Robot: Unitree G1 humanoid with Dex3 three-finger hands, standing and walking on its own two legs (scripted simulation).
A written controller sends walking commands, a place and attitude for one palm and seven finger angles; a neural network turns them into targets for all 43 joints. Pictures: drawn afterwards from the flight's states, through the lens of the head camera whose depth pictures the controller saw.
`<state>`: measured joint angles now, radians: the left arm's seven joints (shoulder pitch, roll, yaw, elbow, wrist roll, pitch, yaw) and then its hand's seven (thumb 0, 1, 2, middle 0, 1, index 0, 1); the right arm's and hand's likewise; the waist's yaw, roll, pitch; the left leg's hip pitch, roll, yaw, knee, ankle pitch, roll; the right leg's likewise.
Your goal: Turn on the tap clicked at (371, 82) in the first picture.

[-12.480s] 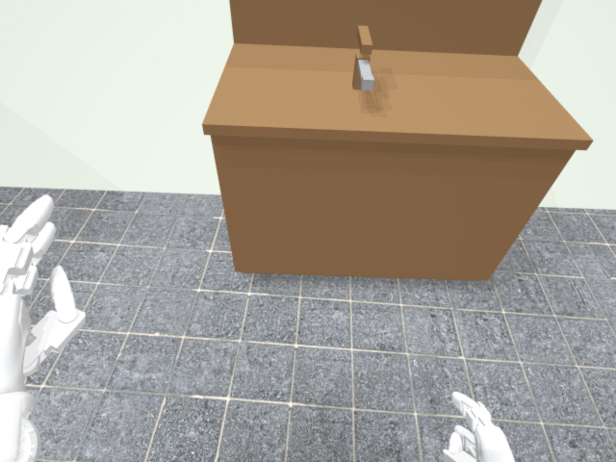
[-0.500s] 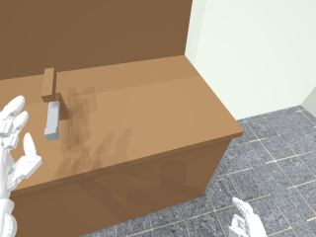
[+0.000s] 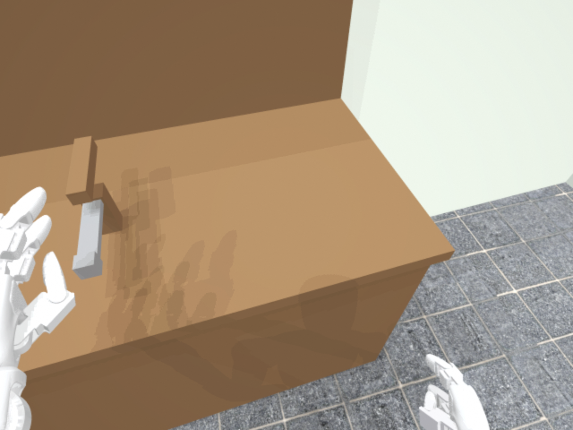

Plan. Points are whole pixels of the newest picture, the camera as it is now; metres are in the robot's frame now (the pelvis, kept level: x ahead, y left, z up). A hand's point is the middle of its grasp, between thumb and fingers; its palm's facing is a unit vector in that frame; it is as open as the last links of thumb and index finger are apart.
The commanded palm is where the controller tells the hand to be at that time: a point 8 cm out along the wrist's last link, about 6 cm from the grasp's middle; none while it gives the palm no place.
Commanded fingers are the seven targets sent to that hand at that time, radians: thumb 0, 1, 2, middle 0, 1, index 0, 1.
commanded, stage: come to a stop and stand still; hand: left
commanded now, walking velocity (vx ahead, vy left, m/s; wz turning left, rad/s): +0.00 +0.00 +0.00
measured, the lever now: (88, 265) +0.32 +0.31 +0.05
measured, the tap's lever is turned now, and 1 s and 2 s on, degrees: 0 0 0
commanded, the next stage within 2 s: look again from close up in 0.76 s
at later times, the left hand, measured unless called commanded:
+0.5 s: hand (28, 279) +0.23 +0.28 +0.16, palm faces +0.35 -0.87 -0.35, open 7.4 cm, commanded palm +0.18 +0.33 +0.18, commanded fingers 0.00 0.90 0.90 -0.20 -0.30 -0.20 -0.30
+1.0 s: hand out of the picture +0.25 +0.35 +0.19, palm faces +0.49 -0.79 -0.38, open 7.4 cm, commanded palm +0.17 +0.33 +0.18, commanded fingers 0.00 0.90 0.90 -0.20 -0.30 -0.20 -0.30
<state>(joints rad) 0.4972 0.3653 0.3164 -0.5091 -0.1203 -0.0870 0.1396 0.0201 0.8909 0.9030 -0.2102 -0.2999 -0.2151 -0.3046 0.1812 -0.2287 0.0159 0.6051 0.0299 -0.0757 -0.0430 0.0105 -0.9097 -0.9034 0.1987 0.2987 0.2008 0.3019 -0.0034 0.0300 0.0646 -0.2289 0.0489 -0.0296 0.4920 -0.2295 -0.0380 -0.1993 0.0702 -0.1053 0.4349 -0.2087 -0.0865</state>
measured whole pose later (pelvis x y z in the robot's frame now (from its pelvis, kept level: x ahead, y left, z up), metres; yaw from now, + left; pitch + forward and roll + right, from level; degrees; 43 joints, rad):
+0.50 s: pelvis +0.02 +0.05 +0.01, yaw +0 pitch -1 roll -1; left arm 0.48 0.36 0.30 -0.52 -0.10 -0.10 0.13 0.02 0.89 0.90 -0.21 -0.30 -0.21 -0.30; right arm 0.15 -0.20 0.03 0.56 0.03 -0.07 -0.04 0.01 -0.91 -0.90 0.20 0.30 0.20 0.30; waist 0.02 0.01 0.07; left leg -0.19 -0.01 0.00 0.42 -0.21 0.03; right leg -0.16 0.01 -0.08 0.36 -0.19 -0.02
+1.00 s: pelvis +0.00 +0.06 +0.00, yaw -2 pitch -1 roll -1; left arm 0.21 0.46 0.46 -0.30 -0.07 -0.19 0.11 0.02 0.89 0.90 -0.21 -0.30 -0.22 -0.30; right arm 0.19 -0.20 0.02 0.58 0.02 -0.13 -0.01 0.01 -0.91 -0.90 0.20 0.30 0.20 0.30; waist 0.06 -0.01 0.07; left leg -0.24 -0.01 0.03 0.46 -0.21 0.04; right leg -0.22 0.01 -0.05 0.40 -0.17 -0.01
